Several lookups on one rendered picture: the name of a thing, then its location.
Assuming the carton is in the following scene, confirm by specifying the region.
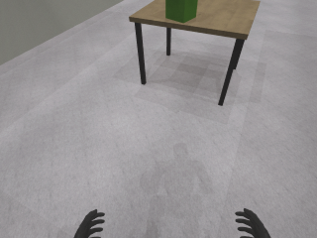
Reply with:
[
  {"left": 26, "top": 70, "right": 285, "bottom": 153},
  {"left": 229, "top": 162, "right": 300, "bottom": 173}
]
[{"left": 165, "top": 0, "right": 198, "bottom": 23}]

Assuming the robot right hand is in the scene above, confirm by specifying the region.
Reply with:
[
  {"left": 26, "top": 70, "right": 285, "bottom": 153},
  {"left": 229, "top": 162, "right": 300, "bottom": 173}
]
[{"left": 235, "top": 208, "right": 271, "bottom": 238}]

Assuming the table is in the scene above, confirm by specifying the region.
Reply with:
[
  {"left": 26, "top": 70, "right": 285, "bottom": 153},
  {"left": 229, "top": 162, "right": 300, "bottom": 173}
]
[{"left": 129, "top": 0, "right": 261, "bottom": 106}]

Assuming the robot left hand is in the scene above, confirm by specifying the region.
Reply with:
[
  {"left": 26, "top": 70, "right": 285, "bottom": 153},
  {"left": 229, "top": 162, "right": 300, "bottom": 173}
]
[{"left": 73, "top": 209, "right": 105, "bottom": 238}]

